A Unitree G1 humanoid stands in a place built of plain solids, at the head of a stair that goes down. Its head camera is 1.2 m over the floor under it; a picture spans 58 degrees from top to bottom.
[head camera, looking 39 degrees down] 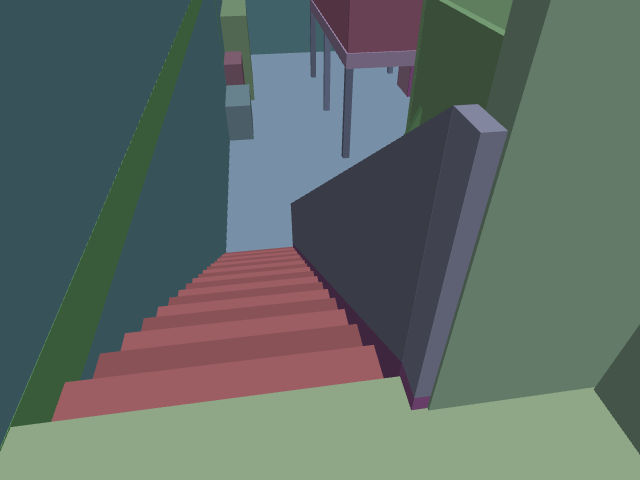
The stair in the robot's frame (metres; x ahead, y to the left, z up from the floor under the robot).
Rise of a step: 0.20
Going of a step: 0.27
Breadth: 1.16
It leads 8 degrees to the left of straight ahead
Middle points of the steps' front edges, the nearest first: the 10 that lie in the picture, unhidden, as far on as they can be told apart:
0.71 0.32 0.00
0.98 0.36 -0.19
1.25 0.40 -0.39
1.52 0.44 -0.58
1.79 0.48 -0.78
2.06 0.52 -0.98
2.33 0.56 -1.17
2.60 0.60 -1.37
2.87 0.63 -1.56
3.14 0.67 -1.76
